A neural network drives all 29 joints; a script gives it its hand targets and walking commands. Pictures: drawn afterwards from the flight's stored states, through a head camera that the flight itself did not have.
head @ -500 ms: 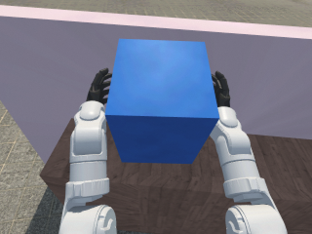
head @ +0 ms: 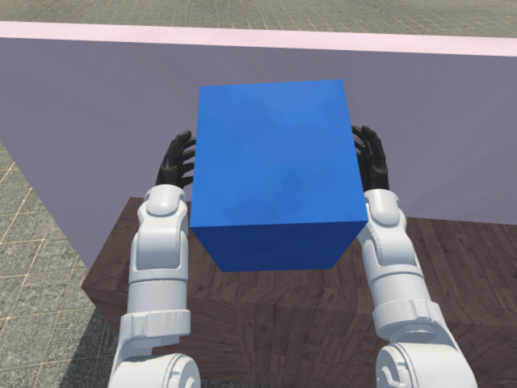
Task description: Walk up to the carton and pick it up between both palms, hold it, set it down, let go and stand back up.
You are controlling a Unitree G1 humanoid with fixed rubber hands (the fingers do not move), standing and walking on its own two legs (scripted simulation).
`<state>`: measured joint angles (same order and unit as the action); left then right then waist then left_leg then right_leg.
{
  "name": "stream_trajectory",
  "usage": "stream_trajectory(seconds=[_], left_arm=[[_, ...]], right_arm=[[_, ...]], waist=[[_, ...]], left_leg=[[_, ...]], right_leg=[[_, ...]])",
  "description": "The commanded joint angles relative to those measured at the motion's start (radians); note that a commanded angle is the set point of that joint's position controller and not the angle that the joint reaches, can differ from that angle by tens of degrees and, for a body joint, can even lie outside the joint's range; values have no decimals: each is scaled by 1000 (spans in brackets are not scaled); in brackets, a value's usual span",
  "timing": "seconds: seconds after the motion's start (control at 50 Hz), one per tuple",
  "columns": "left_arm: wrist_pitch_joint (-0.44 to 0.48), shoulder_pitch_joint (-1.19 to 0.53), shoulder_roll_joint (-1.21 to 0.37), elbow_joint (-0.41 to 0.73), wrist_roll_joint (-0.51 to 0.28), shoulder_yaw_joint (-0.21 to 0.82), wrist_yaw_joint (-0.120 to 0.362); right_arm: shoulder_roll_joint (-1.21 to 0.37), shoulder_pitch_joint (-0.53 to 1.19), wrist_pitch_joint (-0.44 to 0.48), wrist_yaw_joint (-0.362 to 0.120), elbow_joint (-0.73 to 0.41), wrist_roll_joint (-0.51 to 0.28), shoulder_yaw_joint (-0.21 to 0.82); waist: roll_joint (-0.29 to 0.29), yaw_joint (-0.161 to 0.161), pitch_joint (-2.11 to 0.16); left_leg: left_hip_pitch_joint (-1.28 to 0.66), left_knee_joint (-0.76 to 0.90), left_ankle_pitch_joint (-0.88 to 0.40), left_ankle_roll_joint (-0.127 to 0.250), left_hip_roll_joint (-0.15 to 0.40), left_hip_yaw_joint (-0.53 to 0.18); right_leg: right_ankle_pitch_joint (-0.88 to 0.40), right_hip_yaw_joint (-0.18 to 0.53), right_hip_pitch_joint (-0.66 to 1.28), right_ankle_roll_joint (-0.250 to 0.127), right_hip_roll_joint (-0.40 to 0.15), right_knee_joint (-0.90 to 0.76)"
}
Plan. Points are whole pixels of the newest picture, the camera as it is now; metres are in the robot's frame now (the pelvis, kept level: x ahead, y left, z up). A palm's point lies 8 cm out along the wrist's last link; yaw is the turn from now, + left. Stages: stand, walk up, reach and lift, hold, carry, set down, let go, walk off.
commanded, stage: set down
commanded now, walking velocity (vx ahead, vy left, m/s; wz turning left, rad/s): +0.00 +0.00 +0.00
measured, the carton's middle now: (274, 189) +0.38 -0.03 +0.13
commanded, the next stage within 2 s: none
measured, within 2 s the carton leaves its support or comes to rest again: neither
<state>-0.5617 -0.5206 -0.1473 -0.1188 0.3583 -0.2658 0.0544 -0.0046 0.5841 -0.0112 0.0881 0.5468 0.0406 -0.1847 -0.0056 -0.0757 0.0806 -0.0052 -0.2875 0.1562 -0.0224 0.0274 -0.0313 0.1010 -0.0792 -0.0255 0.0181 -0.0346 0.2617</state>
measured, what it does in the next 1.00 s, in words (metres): stands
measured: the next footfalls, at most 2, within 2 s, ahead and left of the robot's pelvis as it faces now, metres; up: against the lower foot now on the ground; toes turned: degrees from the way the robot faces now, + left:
none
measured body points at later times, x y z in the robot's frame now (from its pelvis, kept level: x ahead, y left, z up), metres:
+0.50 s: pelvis +0.06 -0.02 +0.00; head +0.07 +0.00 +0.45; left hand +0.42 +0.11 +0.12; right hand +0.43 -0.18 +0.12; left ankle +0.02 +0.14 -0.75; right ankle +0.05 -0.12 -0.75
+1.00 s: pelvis +0.03 -0.02 +0.00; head +0.03 -0.01 +0.45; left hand +0.40 +0.10 +0.10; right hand +0.40 -0.20 +0.08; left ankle +0.02 +0.14 -0.75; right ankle +0.05 -0.12 -0.75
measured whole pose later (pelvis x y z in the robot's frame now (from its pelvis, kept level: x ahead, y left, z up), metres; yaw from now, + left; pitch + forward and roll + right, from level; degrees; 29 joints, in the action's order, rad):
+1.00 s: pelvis +0.03 -0.02 +0.00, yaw +0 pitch -6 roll +0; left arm -0.32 -0.40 -0.19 -0.26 0.36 -0.23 -0.06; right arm 0.00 0.52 0.21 0.03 0.78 0.05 -0.24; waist -0.01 -0.05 0.09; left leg -0.01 -0.27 0.18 -0.05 0.07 -0.01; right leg 0.13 -0.09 -0.04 0.00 0.00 0.27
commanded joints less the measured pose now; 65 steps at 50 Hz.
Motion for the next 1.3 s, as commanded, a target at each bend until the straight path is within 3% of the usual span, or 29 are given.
stream_trajectory(seconds=[0.0, 0.04, 0.08, 0.14, 0.18, 0.24, 0.26, 0.3, 0.38, 0.42, 0.46, 0.54, 0.6, 0.66, 0.76, 0.82, 0.94, 1.02, 1.1, 1.18, 1.28], left_arm=[[182, -534, -349, 51, -69, 336, 85], [208, -537, -348, 23, -64, 329, 75], [222, -526, -345, 34, -71, 332, 67], [236, -412, -348, 76, -86, 358, 62], [230, -359, -338, 103, -80, 355, 70], [225, -294, -344, 166, -85, 379, 78], [218, -251, -333, 158, -87, 375, 83], [217, -251, -346, 193, -96, 403, 88], [227, -265, -369, 263, -121, 469, 76], [239, -275, -395, 297, -137, 527, 59], [241, -252, -395, 306, -128, 539, 51], [228, -188, -386, 233, -104, 517, 39], [215, -181, -391, 205, -82, 495, 36], [205, -221, -404, 123, -45, 460, 33], [247, -388, -440, 66, -41, 455, -4], [290, -461, -456, 34, -56, 451, -31], [352, -508, -419, -122, -40, 344, -61], [368, -485, -424, -143, -30, 303, -60], [387, -499, -428, -134, -22, 296, -60], [405, -437, -444, -108, -38, 326, -57], [422, -339, -463, -103, -38, 343, -62]], right_arm=[[-420, 617, 171, -151, -99, 51, 251], [-428, 621, 192, -148, -89, 59, 250], [-431, 613, 202, -143, -91, 59, 265], [-436, 542, 215, -115, -147, 16, 348], [-426, 485, 202, -91, -129, -17, 404], [-423, 445, 203, -64, -161, -54, 465], [-417, 423, 198, -54, -192, -53, 472], [-413, 423, 204, -41, -233, -70, 492], [-392, 442, 218, -32, -290, -93, 505], [-361, 430, 222, -32, -286, -91, 489], [-348, 404, 223, -33, -269, -88, 481], [-312, 366, 219, -41, -207, -62, 430], [-283, 357, 212, -56, -158, -56, 401], [-273, 378, 206, -83, -64, -36, 342], [-257, 501, 258, -150, -8, 2, 232], [-269, 569, 287, -179, 3, 35, 181], [-300, 631, 292, -210, 73, 109, 138], [-306, 608, 292, -208, 98, 124, 138], [-315, 585, 297, -195, 128, 124, 144], [-308, 565, 319, -174, 132, 96, 184], [-281, 540, 343, -161, 147, 70, 216]], waist=[[-62, 30, -350], [-72, 38, -350], [-81, 43, -378], [-102, 40, -462], [-98, 34, -439], [-69, 31, -463], [-91, 29, -452], [-76, 19, -458], [-52, 14, -506], [-20, -15, -514], [-13, -19, -494], [-4, -15, -446], [16, -7, -374], [68, -5, -289], [65, 3, -275], [28, 19, -312], [-65, 72, -318], [-96, 67, -358], [-59, 51, -409], [-40, 32, -459], [-31, 47, -458]], left_leg=[[46, 112, 65, 39, -32, 119], [49, 119, 97, 46, -33, 124], [48, 107, 39, 49, -36, 123], [14, 51, -177, 40, -46, 116], [29, 33, -238, 35, -63, 120], [43, 25, -310, 22, -72, 116], [67, 26, -307, 26, -75, 113], [75, 25, -321, 22, -73, 107], [28, -5, -414, 0, -63, 94], [-49, -43, -471, -20, -54, 77], [-93, -65, -518, -30, -51, 77], [-120, -78, -545, -34, -38, 77], [-145, -58, -477, -33, -36, 81], [-141, -29, -361, -32, -29, 75], [-112, 16, -138, -25, -10, 71], [-48, 52, -17, -9, 1, 74], [68, 92, 90, 28, -2, 107], [41, 76, -15, 30, -3, 109], [38, 51, -121, 26, -18, 112], [51, 9, -269, 4, -30, 107], [44, -24, -384, -11, -28, 102]], right_leg=[[84, -103, 143, 26, 80, -10], [122, -96, 141, 33, 68, -18], [60, -92, 164, 41, 65, -13], [-272, -77, 277, 53, 68, 20], [-466, -52, 361, 54, 55, 42], [-701, -41, 432, 69, 45, 74], [-769, -38, 462, 76, 42, 83], [-826, -37, 467, 77, 42, 95], [-807, -51, 422, 62, 65, 103], [-732, -66, 334, 54, 76, 92], [-678, -74, 293, 47, 89, 79], [-566, -78, 237, 27, 103, 39], [-453, -88, 170, 25, 107, 31], [-237, -103, 86, 15, 103, -5], [-11, -124, -38, -1, 95, -19], [29, -128, -50, -1, 95, -7], [42, -102, -20, 11, 73, 3], [-81, -95, 21, 21, 75, 12], [-237, -77, 73, 34, 66, 32], [-509, -57, 148, 35, 64, 71], [-635, -53, 168, 30, 73, 95]])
